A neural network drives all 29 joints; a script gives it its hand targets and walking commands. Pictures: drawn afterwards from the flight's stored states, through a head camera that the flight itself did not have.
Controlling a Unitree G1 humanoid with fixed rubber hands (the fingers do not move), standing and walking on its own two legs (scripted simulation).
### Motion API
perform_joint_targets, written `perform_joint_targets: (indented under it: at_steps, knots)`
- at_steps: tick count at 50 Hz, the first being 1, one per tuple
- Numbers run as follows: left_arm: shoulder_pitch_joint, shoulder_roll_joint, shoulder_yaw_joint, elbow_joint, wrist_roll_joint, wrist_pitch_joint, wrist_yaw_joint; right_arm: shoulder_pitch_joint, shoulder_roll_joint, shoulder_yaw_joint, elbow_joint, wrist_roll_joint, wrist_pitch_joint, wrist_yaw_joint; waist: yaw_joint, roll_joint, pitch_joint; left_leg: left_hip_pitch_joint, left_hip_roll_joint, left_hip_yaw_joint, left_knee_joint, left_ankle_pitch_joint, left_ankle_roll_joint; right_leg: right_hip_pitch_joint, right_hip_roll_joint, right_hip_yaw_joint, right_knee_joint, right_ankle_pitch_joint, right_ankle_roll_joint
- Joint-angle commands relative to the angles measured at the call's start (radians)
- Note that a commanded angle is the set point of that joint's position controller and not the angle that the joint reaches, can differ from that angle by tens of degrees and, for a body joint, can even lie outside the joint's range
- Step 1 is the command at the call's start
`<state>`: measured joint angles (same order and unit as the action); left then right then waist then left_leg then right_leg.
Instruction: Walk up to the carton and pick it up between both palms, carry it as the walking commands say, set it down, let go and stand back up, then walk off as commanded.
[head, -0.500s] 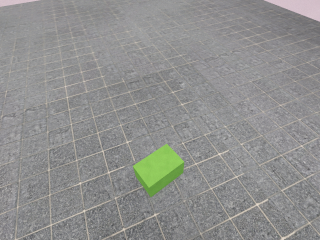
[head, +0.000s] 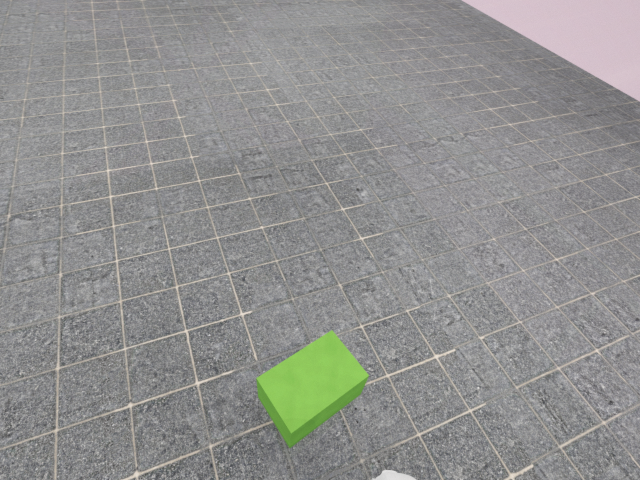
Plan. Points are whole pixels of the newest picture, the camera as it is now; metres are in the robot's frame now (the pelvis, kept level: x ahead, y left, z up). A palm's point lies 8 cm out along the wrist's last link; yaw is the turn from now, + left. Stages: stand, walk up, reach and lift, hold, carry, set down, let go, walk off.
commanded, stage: walk up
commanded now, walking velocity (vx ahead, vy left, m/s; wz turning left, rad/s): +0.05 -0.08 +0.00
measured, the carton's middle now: (311, 386) +0.52 -0.04 -0.71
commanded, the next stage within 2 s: none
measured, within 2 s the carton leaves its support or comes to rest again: neither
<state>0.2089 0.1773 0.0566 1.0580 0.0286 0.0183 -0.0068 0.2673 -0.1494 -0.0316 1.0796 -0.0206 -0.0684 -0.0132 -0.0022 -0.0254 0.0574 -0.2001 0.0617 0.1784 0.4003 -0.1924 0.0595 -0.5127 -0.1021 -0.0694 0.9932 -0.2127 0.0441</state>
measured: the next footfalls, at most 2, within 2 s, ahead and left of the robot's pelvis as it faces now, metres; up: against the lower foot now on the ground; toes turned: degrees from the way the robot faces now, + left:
right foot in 0.18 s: +0.13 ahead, -0.17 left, +0.00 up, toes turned -7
left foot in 0.52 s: +0.08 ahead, +0.16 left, +0.00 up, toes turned +10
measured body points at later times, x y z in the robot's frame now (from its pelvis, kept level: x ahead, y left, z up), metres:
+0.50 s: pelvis +0.03 +0.02 -0.02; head +0.06 +0.01 +0.43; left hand +0.08 +0.27 -0.17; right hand +0.09 -0.24 -0.17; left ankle +0.03 +0.15 -0.74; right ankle +0.09 -0.16 -0.75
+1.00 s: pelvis +0.05 +0.06 +0.00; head +0.07 +0.05 +0.45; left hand +0.05 +0.27 -0.17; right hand +0.09 -0.16 -0.16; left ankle +0.04 +0.15 -0.75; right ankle +0.03 -0.07 -0.75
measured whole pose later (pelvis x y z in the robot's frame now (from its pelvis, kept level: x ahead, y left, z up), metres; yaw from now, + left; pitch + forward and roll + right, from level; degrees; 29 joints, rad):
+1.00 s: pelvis +0.05 +0.06 +0.00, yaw +2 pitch -1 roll +0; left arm 0.24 0.12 0.01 1.15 0.01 0.00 0.04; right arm 0.20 -0.15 -0.02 1.11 0.00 0.00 -0.03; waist 0.00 0.01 0.04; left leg -0.14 0.00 0.10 0.38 -0.23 0.03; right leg -0.12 -0.04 -0.06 0.38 -0.24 0.02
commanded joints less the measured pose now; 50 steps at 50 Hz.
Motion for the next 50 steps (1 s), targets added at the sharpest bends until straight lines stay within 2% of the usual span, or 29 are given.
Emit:
perform_joint_targets:
  at_steps: [1,2,4,6,8,9,10,11,14,16,19,20,22,24,25,26,27,28,30,31,32,34,36,38,41,42,44,49,50]
  knots:
    - [0.059,0.007,-0.002,-0.006,-0.017,0.004,0.015,0.011,-0.093,-0.001,-0.022,0.001,-0.015,-0.008,0.024,0.147,0.007,-0.021,0.195,-0.102,-0.151,0.472,0.043,0.122,-0.002,0.020,-0.189,0.067,-0.001]
    - [0.067,0.013,-0.010,-0.017,-0.029,0.001,0.018,-0.011,-0.111,-0.011,-0.004,0.012,0.000,-0.013,0.033,0.242,0.005,0.015,0.141,-0.049,-0.103,0.624,0.051,0.129,0.026,-0.003,-0.231,0.044,-0.001]
    - [0.025,0.027,-0.012,-0.031,-0.038,0.002,0.030,0.031,-0.132,-0.019,0.003,0.006,0.017,-0.011,0.002,0.233,-0.044,0.077,0.152,-0.060,-0.059,0.597,0.069,0.147,0.050,-0.030,-0.289,0.019,-0.015]
    - [-0.028,0.037,-0.008,-0.045,-0.042,0.005,0.043,0.022,-0.124,-0.024,0.002,0.003,0.034,-0.009,-0.001,0.188,-0.050,0.003,0.174,-0.128,-0.047,0.357,0.072,0.240,0.035,-0.016,-0.403,0.057,-0.027]
    - [0.043,0.071,0.004,-0.036,-0.023,-0.012,0.057,-0.002,-0.136,-0.029,-0.001,0.011,0.055,-0.007,0.052,0.138,-0.053,-0.103,0.096,-0.085,0.054,0.120,0.019,0.381,-0.012,-0.016,-0.579,0.150,-0.039]
    - [0.130,0.188,0.029,-0.012,-0.013,-0.012,0.070,0.067,-0.116,-0.034,-0.008,-0.001,0.075,-0.001,0.057,0.046,-0.072,-0.196,-0.006,-0.033,0.207,-0.110,-0.032,0.472,-0.175,0.129,-0.629,0.224,-0.045]
    - [0.185,0.292,0.040,-0.018,-0.003,-0.012,0.084,0.091,-0.060,-0.022,-0.050,0.002,0.089,0.000,0.076,-0.175,-0.109,-0.352,-0.077,-0.042,0.468,-0.366,-0.088,0.506,-0.436,0.417,-0.682,0.397,-0.144]
    - [0.160,0.289,0.046,-0.013,-0.003,-0.005,0.096,0.093,-0.098,-0.027,-0.047,-0.002,0.111,-0.005,0.088,-0.241,-0.175,-0.365,-0.047,-0.122,0.671,-0.430,-0.112,0.484,-0.504,0.477,-0.716,0.390,-0.265]
    - [0.000,0.186,0.035,-0.069,0.000,-0.005,0.088,0.067,-0.124,-0.038,-0.052,0.006,0.120,-0.009,0.022,-0.181,-0.098,-0.313,-0.008,-0.176,0.771,-0.285,-0.126,0.257,-0.322,0.243,-0.707,0.221,-0.196]
    - [-0.047,0.173,0.030,-0.088,0.010,-0.004,0.075,0.069,-0.122,-0.033,-0.060,0.003,0.137,0.004,-0.001,-0.250,-0.094,-0.259,-0.009,-0.188,0.683,-0.247,-0.114,0.195,-0.258,0.125,-0.693,0.186,-0.155]
    - [-0.017,0.207,0.041,-0.106,0.015,-0.003,0.070,0.032,-0.107,-0.018,-0.094,0.008,0.144,0.019,0.017,-0.261,-0.082,-0.243,-0.020,-0.140,0.509,-0.248,-0.112,0.182,-0.262,0.123,-0.734,0.010,-0.160]
    - [-0.031,0.225,0.044,-0.101,0.007,-0.003,0.068,0.009,-0.112,-0.021,-0.101,0.011,0.140,0.016,0.018,-0.222,-0.077,-0.222,-0.021,-0.145,0.427,-0.254,-0.112,0.184,-0.264,0.130,-0.738,-0.057,-0.154]
    - [-0.039,0.251,0.056,-0.108,0.011,0.005,0.054,0.006,-0.128,-0.017,-0.121,0.013,0.136,0.026,0.019,-0.304,-0.083,-0.157,-0.039,-0.094,0.335,-0.256,-0.112,0.147,-0.257,0.135,-0.756,-0.159,-0.158]
    - [-0.035,0.255,0.053,-0.093,0.003,0.012,0.048,0.085,-0.117,-0.019,-0.112,0.013,0.121,0.023,-0.031,-0.175,-0.106,0.013,-0.071,-0.029,0.092,-0.123,-0.099,0.105,-0.210,0.113,-0.692,-0.176,-0.123]
    - [-0.016,0.192,0.027,-0.086,0.003,0.012,0.040,0.131,-0.142,-0.016,-0.085,0.011,0.102,0.017,-0.045,-0.104,-0.122,0.077,-0.032,-0.075,-0.010,-0.022,-0.081,0.086,-0.135,0.036,-0.595,-0.192,-0.086]
    - [0.005,0.092,-0.005,-0.087,-0.001,0.004,0.032,0.141,-0.197,-0.032,-0.072,0.007,0.082,0.008,-0.043,0.117,-0.123,0.105,0.151,-0.301,-0.167,-0.064,-0.061,0.024,-0.022,-0.069,-0.412,-0.193,-0.026]
    - [-0.009,0.039,-0.022,-0.081,-0.014,0.014,0.031,0.099,-0.227,-0.033,-0.100,-0.003,0.061,-0.001,-0.064,0.230,-0.082,0.068,0.319,-0.464,-0.243,-0.059,0.005,-0.048,0.031,-0.017,-0.340,-0.258,0.001]
    - [-0.041,0.069,-0.012,-0.079,-0.023,0.027,0.032,0.063,-0.263,-0.033,-0.095,-0.016,0.054,-0.003,-0.057,0.250,-0.029,-0.029,0.339,-0.490,-0.226,0.004,0.058,-0.008,0.025,0.047,-0.263,-0.280,-0.012]
    - [-0.015,0.084,-0.024,-0.051,-0.017,0.021,0.021,-0.038,-0.192,-0.014,-0.102,-0.004,0.048,-0.004,-0.009,0.198,-0.034,0.007,0.235,-0.351,-0.182,0.121,0.040,0.051,0.020,0.107,-0.254,-0.196,-0.025]
    - [0.024,0.101,-0.019,-0.027,-0.026,0.020,0.017,-0.112,-0.189,-0.016,-0.125,0.002,0.048,-0.005,0.014,0.288,-0.042,-0.023,0.193,-0.279,-0.171,0.154,0.019,0.089,0.027,0.088,-0.238,-0.169,-0.021]
    - [0.042,0.104,-0.021,-0.015,-0.022,0.018,0.014,-0.134,-0.178,-0.008,-0.126,0.006,0.042,-0.008,0.017,0.298,-0.061,0.010,0.172,-0.243,-0.166,0.200,0.021,0.130,0.036,0.071,-0.250,-0.142,-0.018]
    - [0.059,0.090,-0.026,0.000,-0.023,0.017,0.023,-0.090,-0.155,-0.005,-0.096,0.003,0.038,-0.012,0.006,0.197,-0.077,0.040,0.191,-0.245,-0.146,0.234,0.037,0.165,0.042,0.062,-0.288,-0.137,-0.019]
    - [0.043,0.080,-0.029,0.004,-0.025,0.012,0.030,-0.064,-0.156,-0.012,-0.074,0.004,0.039,-0.015,-0.004,0.207,-0.047,0.043,0.175,-0.231,-0.128,0.257,0.041,0.195,0.041,0.059,-0.350,-0.123,-0.021]
    - [0.078,0.071,-0.034,0.024,-0.027,0.007,0.038,-0.051,-0.173,-0.021,-0.064,0.010,0.045,-0.017,0.004,0.158,-0.080,0.066,0.184,-0.259,-0.088,0.249,0.056,0.287,0.060,0.026,-0.509,-0.050,-0.023]
    - [0.107,0.090,-0.026,0.051,-0.020,-0.018,0.049,-0.037,-0.108,-0.009,-0.056,0.022,0.051,-0.013,0.016,0.095,-0.046,-0.063,0.138,-0.262,-0.049,0.105,-0.004,0.450,-0.035,0.088,-0.644,0.174,-0.040]
    - [0.051,0.111,-0.025,0.051,-0.023,-0.021,0.049,-0.043,-0.085,-0.005,-0.052,0.026,0.051,-0.011,-0.005,-0.046,-0.032,-0.051,0.047,-0.200,-0.076,0.045,-0.037,0.430,-0.054,0.110,-0.631,0.298,-0.054]
    - [0.089,0.075,-0.030,0.070,-0.022,-0.029,0.043,-0.043,-0.090,-0.011,-0.042,0.021,0.053,-0.014,-0.004,-0.082,-0.020,0.037,0.040,-0.176,-0.083,0.050,-0.042,0.365,-0.041,0.101,-0.670,0.259,-0.049]
    - [0.108,0.061,-0.034,0.068,-0.020,-0.032,0.048,-0.026,-0.094,-0.005,0.011,0.017,0.051,-0.017,0.005,0.020,-0.032,0.103,0.045,-0.172,-0.108,0.130,-0.046,0.366,-0.028,0.071,-0.683,0.203,-0.042]
    - [0.105,0.054,-0.034,0.074,-0.021,-0.035,0.050,-0.010,-0.082,-0.002,0.012,0.020,0.051,-0.016,0.001,-0.013,-0.015,0.085,0.051,-0.175,-0.108,0.116,-0.038,0.374,-0.030,0.068,-0.682,0.214,-0.043]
